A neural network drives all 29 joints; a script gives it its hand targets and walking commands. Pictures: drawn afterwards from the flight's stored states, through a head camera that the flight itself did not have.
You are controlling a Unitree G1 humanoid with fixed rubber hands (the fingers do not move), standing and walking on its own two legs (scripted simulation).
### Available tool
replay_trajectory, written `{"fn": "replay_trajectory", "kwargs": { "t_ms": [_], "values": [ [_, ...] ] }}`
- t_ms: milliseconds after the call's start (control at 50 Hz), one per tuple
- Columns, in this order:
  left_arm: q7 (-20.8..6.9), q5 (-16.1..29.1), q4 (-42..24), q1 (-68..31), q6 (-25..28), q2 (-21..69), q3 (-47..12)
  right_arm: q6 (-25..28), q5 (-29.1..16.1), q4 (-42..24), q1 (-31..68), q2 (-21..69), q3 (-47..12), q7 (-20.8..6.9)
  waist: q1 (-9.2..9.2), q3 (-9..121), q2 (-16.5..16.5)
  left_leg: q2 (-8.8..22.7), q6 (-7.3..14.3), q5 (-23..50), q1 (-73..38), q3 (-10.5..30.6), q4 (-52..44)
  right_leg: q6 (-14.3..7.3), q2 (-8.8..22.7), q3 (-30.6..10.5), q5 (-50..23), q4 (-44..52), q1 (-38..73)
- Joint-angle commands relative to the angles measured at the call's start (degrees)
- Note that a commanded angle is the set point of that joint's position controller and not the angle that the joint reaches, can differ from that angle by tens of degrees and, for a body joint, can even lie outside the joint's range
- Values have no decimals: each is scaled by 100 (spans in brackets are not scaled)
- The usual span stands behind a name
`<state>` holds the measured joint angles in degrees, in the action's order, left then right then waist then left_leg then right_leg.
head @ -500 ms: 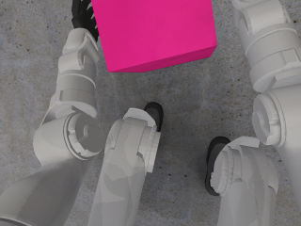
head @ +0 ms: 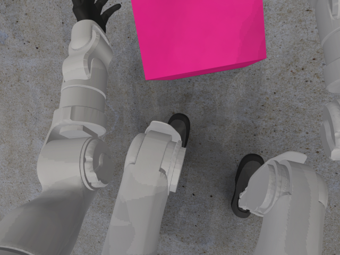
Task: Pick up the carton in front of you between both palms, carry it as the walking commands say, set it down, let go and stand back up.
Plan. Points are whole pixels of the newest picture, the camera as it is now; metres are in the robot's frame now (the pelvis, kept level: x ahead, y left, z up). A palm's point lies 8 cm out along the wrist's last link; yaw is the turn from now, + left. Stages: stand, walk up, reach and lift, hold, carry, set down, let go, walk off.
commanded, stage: set down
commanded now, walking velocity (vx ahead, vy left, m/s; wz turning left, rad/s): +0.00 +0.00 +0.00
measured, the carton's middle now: (199, 26) +0.52 +0.11 -0.28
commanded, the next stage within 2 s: let go in 0.80 s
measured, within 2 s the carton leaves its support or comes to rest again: neither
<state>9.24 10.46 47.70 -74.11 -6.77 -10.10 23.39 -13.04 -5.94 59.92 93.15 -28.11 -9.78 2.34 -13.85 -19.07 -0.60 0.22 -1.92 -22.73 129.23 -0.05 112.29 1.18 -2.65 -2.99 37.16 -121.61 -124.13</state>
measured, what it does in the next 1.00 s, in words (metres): rises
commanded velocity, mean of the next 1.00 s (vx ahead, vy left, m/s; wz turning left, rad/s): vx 0.00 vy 0.00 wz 0.00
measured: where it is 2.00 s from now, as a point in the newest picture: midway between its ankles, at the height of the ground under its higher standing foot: (207, 174)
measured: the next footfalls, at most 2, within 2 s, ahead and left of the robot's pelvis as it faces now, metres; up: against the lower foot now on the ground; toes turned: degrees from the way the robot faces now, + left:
none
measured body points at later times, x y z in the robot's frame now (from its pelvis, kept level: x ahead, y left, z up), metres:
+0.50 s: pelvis +0.02 +0.00 +0.11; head +0.36 +0.01 +0.41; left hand +0.48 +0.30 +0.01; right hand +0.64 -0.06 +0.00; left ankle +0.16 +0.13 -0.37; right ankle +0.08 -0.12 -0.37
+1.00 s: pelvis +0.05 +0.00 +0.24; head +0.35 +0.01 +0.58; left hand +0.47 +0.28 +0.14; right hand +0.61 -0.09 +0.14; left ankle +0.16 +0.13 -0.37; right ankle +0.08 -0.12 -0.37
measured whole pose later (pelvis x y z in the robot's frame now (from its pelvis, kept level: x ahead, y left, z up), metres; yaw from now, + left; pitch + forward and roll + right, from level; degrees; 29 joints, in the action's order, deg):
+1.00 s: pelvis +0.05 +0.00 +0.24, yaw -2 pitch +46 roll -1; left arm 0.6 -2.8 32.1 -46.5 -12.0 -3.3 25.6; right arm -14.2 9.3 53.5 67.5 -16.5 10.8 -1.0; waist -12.7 5.2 -3.0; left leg 0.6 -1.2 -13.0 92.0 1.5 59.5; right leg 1.2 -4.0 -3.9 22.9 -65.0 -87.6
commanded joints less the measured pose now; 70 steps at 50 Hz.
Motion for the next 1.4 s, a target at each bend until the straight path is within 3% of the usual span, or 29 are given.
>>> {"fn": "replay_trajectory", "kwargs": {
  "t_ms": [0,100,180,360,480,820,900,1000,1060,1160,1260,1380],
  "values": [
    [149,-151,-936,-763,-172,-854,39,-58,16,-341,1871,-459,393,-74,-737,7567,-1103,-266,-206,1819,-5241,-610,-1057,-164,-233,557,-501,1531,2477],
    [111,-270,-1117,-817,-320,-380,-153,-10,141,251,1491,-482,736,-262,-497,7008,-685,-260,-304,1642,-5178,-615,-1406,-228,-278,537,-434,1968,2018],
    [48,-351,-1175,-661,-393,-264,-124,21,327,337,1355,-512,937,-327,-436,7078,-619,-283,-322,1684,-5290,-630,-1679,-254,-306,531,-491,2308,2062],
    [-25,-484,-1688,12,-620,-425,226,-220,535,-607,1337,-281,887,-385,-688,8257,-1396,-342,-235,2236,-5418,-783,-2410,-106,-401,594,-1079,3043,3600],
    [-163,-503,-2086,396,-798,-450,298,-442,686,-1047,1051,-78,957,-408,-669,8562,-1688,-381,-190,2653,-5551,-824,-3013,-14,-435,568,-1680,3643,4522],
    [-494,-1018,-1881,1051,-621,3,447,-228,1220,-591,-39,223,1709,-613,-432,7733,-1141,-301,-281,3083,-6847,-721,-4839,22,-381,293,-2394,5692,5471],
    [-705,-1243,-2047,1744,-475,55,381,-93,1454,-849,-818,552,1992,-477,-305,8195,-1053,-294,-221,3545,-7522,-695,-5133,78,-422,261,-3022,6071,6035],
    [-1152,-1512,-2378,2924,-313,-46,64,70,1707,-1798,-2371,1368,2260,-29,-145,8454,-906,-337,-73,3920,-8428,-631,-5527,172,-467,247,-3683,6571,6804],
    [-1388,-1571,-2478,3558,-225,-219,-226,166,1737,-2513,-3208,1749,2325,296,-48,7867,-808,-351,21,3606,-8882,-565,-5824,198,-472,238,-3343,7038,7052],
    [-1632,-1448,-2394,4614,2,-353,-826,393,1600,-3310,-4434,2005,2273,612,104,6473,-559,-269,97,2700,-9709,-385,-6380,157,-424,310,-2100,7838,7244],
    [-1714,-1188,-2460,5709,248,-499,-1414,651,1373,-3347,-5771,2059,2133,628,276,5486,-190,-158,76,2206,-10583,-176,-6895,96,-321,373,-1636,8280,7499],
    [-1571,-911,-2928,7071,402,-522,-2013,993,1159,-3178,-7142,1845,1993,407,484,4625,318,-83,-63,2428,-11824,164,-7398,-87,-214,381,-1646,8590,7802]
  ]
}}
